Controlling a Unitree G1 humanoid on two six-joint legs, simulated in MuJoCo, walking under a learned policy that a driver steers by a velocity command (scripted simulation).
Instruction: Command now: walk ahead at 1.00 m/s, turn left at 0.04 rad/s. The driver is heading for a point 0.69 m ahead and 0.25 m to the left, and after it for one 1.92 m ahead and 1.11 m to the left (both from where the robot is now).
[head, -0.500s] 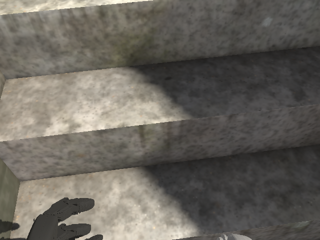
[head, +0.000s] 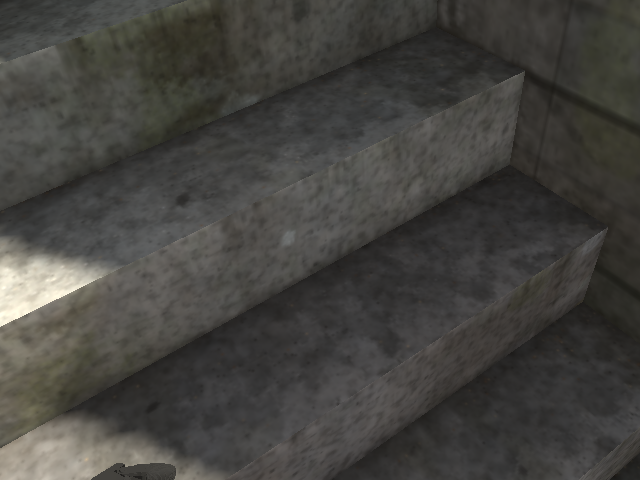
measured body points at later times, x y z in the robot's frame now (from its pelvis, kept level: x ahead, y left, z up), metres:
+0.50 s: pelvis +0.17 -0.06 +0.06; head +0.17 -0.06 +0.51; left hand +0.10 +0.17 -0.09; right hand +0.48 -0.10 +0.07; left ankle +0.23 +0.08 -0.36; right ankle +0.14 -0.17 -0.69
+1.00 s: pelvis +0.37 +0.06 +0.29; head +0.37 +0.10 +0.74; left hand +0.56 +0.32 +0.33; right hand +0.47 -0.12 +0.15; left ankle +0.23 +0.04 -0.47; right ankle +0.56 +0.07 -0.25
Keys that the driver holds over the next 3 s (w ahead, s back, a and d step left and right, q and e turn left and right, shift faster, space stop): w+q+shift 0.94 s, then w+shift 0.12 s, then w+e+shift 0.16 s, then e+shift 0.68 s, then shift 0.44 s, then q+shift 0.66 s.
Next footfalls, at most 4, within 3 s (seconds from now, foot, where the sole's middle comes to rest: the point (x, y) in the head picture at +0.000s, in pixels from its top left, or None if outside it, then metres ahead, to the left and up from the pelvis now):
0.18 right None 0.18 -0.17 -0.73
0.56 left None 0.26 0.06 -0.52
1.02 right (305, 346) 0.59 0.09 -0.31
1.34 left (30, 330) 0.44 0.38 -0.05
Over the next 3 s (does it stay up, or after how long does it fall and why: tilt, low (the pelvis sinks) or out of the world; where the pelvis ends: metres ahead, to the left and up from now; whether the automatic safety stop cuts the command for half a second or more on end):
stays up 0.43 0.42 0.51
